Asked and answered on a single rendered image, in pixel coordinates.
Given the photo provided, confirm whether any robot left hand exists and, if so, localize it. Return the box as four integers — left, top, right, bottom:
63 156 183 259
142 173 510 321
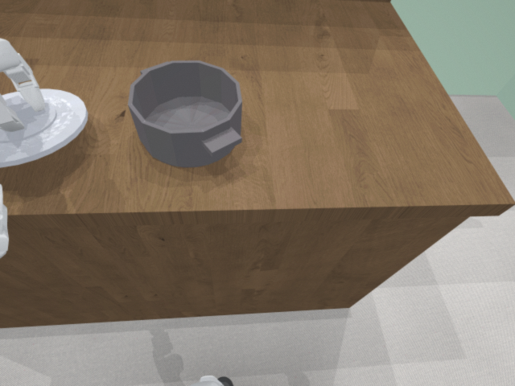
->
0 39 45 132

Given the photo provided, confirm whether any pot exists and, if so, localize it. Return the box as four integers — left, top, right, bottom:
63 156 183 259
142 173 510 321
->
128 60 242 167

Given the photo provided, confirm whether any lid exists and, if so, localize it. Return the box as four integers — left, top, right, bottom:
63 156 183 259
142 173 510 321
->
0 88 88 168

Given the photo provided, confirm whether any knob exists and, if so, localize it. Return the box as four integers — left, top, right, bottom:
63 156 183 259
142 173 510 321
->
5 95 36 121

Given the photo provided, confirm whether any table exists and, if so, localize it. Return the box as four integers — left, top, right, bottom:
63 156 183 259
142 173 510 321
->
0 0 515 328

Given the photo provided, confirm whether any left robot shin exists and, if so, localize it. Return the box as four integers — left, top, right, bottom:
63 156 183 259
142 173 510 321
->
200 376 223 385

